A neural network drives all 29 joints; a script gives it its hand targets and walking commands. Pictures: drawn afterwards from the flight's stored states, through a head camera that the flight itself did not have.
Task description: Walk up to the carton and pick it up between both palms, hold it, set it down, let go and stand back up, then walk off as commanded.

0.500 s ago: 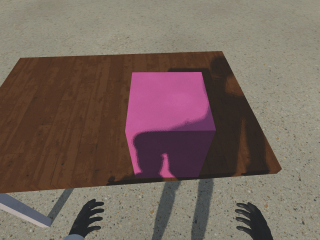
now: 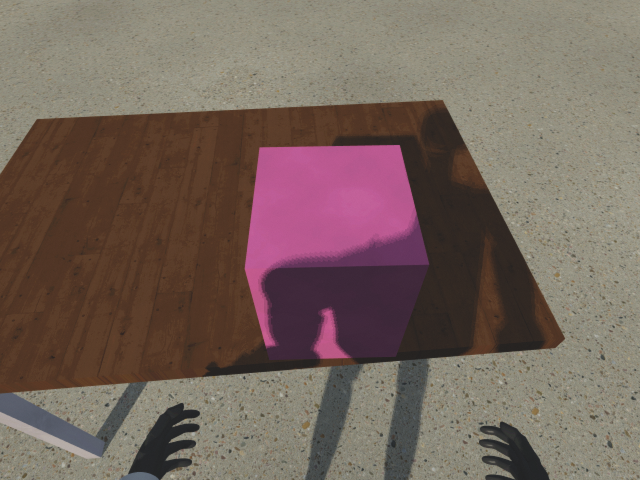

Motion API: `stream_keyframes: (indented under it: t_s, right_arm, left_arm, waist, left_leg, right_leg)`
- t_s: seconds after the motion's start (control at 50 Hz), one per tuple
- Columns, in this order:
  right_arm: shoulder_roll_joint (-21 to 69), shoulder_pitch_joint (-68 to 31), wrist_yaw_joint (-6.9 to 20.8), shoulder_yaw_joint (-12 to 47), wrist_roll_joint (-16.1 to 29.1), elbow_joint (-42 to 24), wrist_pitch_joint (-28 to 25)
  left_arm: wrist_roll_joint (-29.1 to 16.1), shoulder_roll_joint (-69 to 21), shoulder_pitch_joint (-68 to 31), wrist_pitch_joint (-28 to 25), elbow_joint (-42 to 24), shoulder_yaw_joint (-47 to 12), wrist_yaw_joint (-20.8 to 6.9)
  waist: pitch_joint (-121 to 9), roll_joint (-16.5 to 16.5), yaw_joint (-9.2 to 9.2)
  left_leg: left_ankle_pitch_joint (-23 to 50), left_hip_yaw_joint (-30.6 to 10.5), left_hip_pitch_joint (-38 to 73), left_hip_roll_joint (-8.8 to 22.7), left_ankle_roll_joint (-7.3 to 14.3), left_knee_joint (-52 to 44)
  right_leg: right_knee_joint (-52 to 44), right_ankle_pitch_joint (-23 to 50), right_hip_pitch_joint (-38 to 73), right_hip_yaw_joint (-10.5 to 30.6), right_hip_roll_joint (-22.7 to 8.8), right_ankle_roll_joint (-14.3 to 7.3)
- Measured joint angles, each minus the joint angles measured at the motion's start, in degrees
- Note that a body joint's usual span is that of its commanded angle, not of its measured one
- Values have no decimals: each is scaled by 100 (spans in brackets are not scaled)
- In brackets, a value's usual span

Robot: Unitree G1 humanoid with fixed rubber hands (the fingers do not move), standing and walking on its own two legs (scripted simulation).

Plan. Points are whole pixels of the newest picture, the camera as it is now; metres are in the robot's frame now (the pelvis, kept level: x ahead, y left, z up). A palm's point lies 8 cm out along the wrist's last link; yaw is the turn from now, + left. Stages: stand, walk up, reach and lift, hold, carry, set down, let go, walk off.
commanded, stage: stand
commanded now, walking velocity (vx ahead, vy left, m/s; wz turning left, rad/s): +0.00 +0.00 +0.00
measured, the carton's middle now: (331, 257) +0.42 +0.04 +0.00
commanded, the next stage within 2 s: walk off in 1.44 s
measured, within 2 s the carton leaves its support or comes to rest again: neither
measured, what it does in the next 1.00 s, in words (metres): stands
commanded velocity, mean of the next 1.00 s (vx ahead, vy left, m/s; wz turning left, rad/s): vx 0.00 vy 0.00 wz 0.00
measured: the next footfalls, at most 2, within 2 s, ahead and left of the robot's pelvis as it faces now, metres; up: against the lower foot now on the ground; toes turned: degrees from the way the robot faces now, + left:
none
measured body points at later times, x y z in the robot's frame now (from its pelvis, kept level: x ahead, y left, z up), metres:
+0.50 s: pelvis -0.01 +0.00 +0.00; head +0.01 +0.01 +0.45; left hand +0.09 +0.31 -0.11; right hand +0.15 -0.28 -0.09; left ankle +0.01 +0.11 -0.75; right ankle -0.04 -0.09 -0.75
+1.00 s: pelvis -0.02 +0.01 +0.00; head -0.02 +0.01 +0.45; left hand +0.05 +0.32 -0.11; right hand +0.14 -0.28 -0.09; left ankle +0.01 +0.11 -0.75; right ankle -0.04 -0.09 -0.75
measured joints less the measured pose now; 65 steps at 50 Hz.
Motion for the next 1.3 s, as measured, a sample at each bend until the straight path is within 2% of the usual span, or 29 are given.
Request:
stream_keyframes:
  t_s: [0.14, 0.42, 1.04, 1.3]
  right_arm:
    - [-732, 1, -26, -1, -48, -8, 501]
    - [-974, 1, -27, 1, -60, -10, 652]
    - [-982, 1, -27, 1, -61, 40, 720]
    - [-983, 2, -27, 1, -61, 304, 720]
  left_arm:
    - [42, 579, -1, -240, 769, -4, 11]
    - [51, 815, -2, -399, 1595, -6, -96]
    - [52, 827, -3, -492, 2239, -6, -64]
    - [52, 829, -4, -511, 2406, -6, -86]
  waist:
    - [-20, -2, 0]
    - [-64, 48, 0]
    - [-123, 187, 0]
    - [-123, 196, 0]
  left_leg:
    - [-2, 0, -2, 0, 0, 44]
    - [-18, 0, -22, -1, 18, 103]
    - [125, 0, -11, -1, 52, 104]
    - [148, 0, -11, -1, 57, 104]
  right_leg:
    - [40, 0, 0, 0, -2, 3]
    - [56, 11, 0, 0, -4, 14]
    - [57, 156, 9, 0, -6, 45]
    - [57, 180, 9, 0, -7, 47]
